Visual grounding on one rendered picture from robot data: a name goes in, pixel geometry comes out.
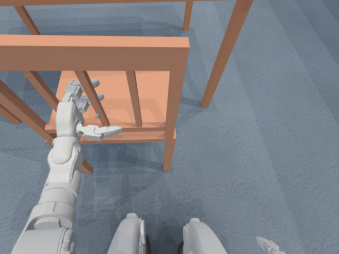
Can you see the robot left hand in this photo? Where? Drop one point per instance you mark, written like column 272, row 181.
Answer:
column 70, row 110

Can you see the robot right hand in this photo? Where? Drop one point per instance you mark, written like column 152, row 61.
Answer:
column 268, row 246

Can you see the left robot forearm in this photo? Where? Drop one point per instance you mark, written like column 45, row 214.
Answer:
column 56, row 206

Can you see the left robot upper arm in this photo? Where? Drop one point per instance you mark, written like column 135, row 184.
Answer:
column 47, row 241

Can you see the right robot shin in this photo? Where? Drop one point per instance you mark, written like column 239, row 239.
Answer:
column 192, row 220

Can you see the chair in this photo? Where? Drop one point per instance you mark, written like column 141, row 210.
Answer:
column 141, row 79

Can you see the left robot thigh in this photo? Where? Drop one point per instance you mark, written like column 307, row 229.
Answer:
column 129, row 235

